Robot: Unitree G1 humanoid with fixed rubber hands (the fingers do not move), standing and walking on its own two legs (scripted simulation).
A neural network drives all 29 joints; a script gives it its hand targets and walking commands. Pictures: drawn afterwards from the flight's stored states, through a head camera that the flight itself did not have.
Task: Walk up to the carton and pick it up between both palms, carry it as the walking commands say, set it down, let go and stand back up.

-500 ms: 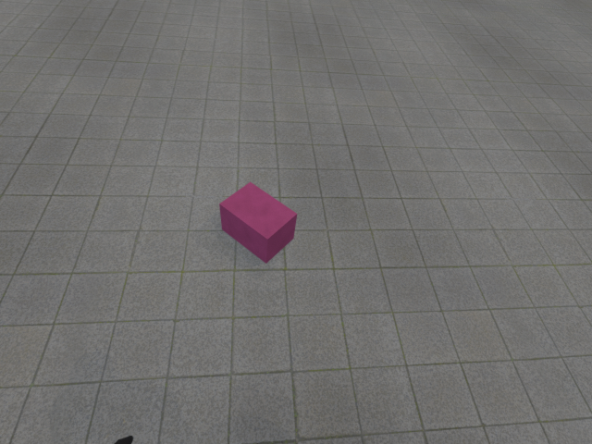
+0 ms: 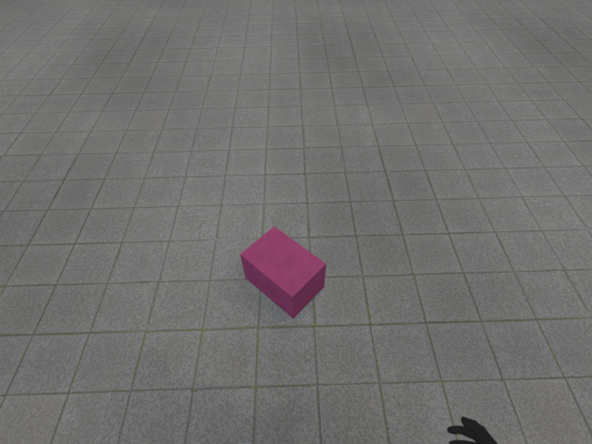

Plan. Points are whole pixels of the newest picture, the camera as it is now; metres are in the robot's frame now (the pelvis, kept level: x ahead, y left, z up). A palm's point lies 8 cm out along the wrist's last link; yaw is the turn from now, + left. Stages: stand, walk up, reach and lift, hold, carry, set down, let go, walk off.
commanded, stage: walk up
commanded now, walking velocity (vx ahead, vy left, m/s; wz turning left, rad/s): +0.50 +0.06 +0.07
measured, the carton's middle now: (283, 271) +0.81 +0.04 -0.67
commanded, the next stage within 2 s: none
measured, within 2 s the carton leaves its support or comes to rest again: neither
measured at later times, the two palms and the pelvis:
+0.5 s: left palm (140, 359) +0.30 +0.26 -0.11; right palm (479, 406) +0.21 -0.27 -0.14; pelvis +0.21 -0.01 +0.00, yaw +1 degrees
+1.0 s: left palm (130, 328) +0.36 +0.29 -0.12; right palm (440, 327) +0.33 -0.23 -0.10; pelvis +0.30 +0.03 +0.01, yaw +2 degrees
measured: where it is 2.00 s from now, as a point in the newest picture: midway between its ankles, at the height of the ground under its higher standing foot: (287, 423)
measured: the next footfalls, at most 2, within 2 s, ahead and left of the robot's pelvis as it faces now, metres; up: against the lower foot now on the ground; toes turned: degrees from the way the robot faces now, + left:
left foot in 0.08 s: +0.16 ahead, +0.14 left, +0.00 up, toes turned +2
right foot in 0.42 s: +0.24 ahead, -0.13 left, +0.00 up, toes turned -5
